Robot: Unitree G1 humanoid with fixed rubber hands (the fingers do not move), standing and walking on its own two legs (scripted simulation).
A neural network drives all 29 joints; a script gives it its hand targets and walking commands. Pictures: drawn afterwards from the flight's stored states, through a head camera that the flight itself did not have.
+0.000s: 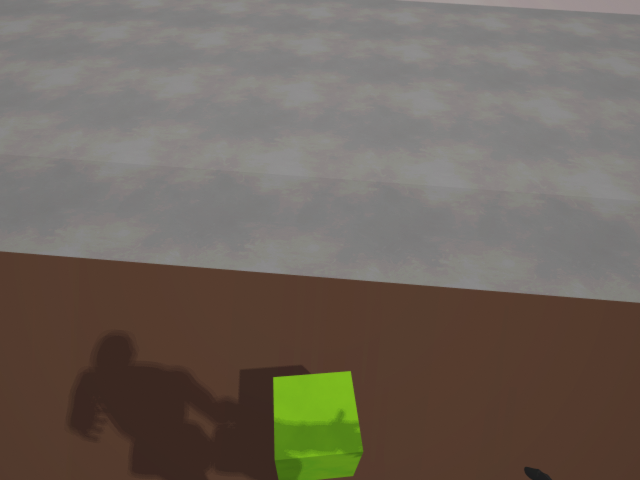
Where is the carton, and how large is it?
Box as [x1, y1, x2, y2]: [273, 371, 362, 479]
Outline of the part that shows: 350,371 273,377 274,454 278,479 319,479 348,476 353,474 362,453 362,446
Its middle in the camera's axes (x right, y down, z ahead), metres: -0.01 +0.51 +1.07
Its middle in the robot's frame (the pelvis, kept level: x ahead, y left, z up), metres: +0.40 -0.02 -0.66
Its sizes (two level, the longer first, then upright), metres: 0.210 0.200 0.250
